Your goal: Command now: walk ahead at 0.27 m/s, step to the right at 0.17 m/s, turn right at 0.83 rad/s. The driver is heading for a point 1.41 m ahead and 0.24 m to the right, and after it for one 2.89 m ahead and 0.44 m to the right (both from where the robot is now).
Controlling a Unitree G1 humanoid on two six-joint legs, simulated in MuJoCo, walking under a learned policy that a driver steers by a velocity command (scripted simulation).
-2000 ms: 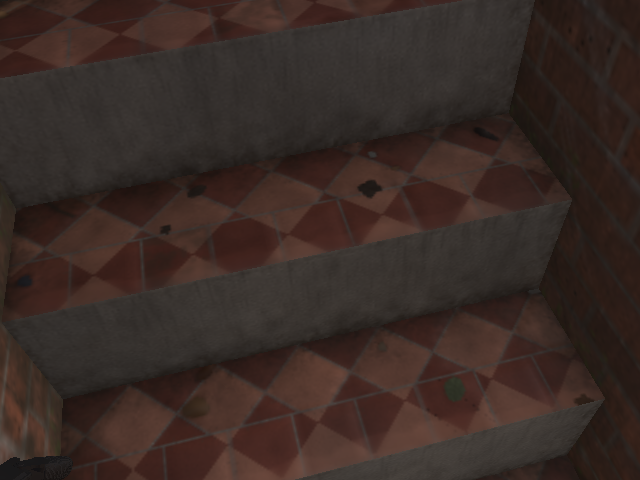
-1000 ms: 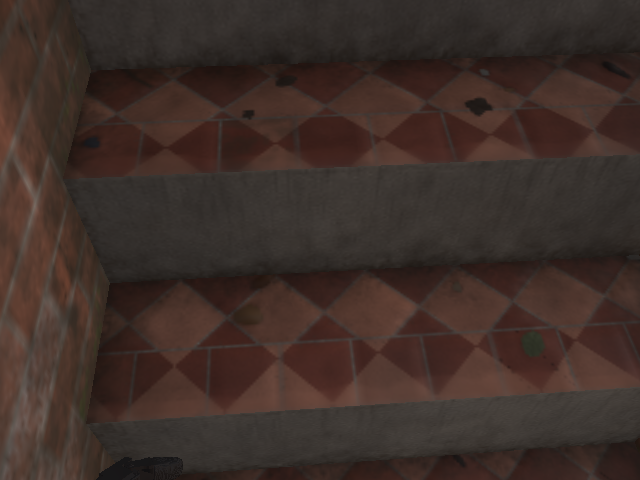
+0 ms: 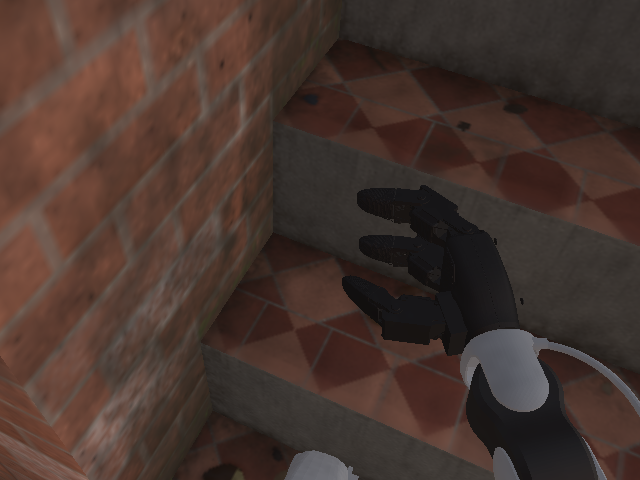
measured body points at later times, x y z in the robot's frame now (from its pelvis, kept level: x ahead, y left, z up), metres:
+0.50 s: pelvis -0.07 -0.01 +0.03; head -0.02 -0.02 +0.48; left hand +0.27 +0.05 -0.03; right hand -0.15 -0.31 -0.07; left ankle +0.01 +0.13 -0.71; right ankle -0.13 -0.14 -0.59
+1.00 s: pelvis -0.06 -0.03 +0.03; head -0.08 -0.07 +0.47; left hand +0.14 +0.19 -0.04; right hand +0.00 -0.35 -0.07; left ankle -0.02 +0.12 -0.45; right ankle -0.13 -0.15 -0.71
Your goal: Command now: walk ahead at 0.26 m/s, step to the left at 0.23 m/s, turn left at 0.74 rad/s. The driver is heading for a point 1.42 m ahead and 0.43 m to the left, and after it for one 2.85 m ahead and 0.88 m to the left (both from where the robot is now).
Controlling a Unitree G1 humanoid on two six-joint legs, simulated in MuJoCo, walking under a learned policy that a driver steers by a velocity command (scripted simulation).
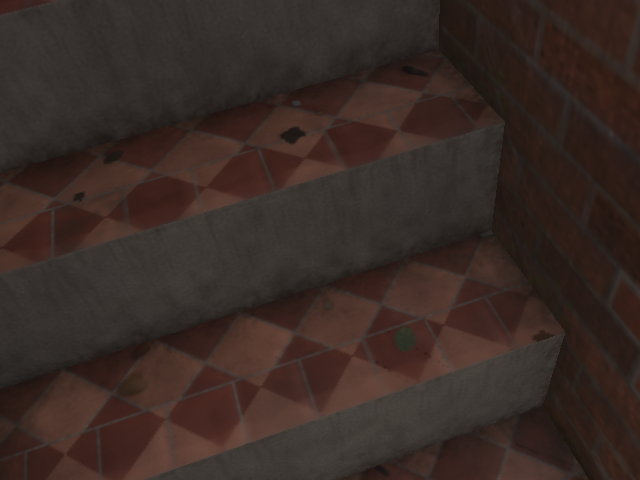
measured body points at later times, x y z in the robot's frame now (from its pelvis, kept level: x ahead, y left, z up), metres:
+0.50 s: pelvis +0.04 +0.12 +0.00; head +0.09 +0.16 +0.45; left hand +0.24 +0.35 -0.06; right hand +0.14 -0.11 -0.12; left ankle -0.04 +0.22 -0.74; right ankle +0.08 +0.03 -0.38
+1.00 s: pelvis +0.14 +0.11 +0.16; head +0.15 +0.11 +0.61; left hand +0.18 +0.36 +0.04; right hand +0.41 -0.04 +0.08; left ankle +0.08 +0.23 -0.27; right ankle +0.20 +0.03 -0.51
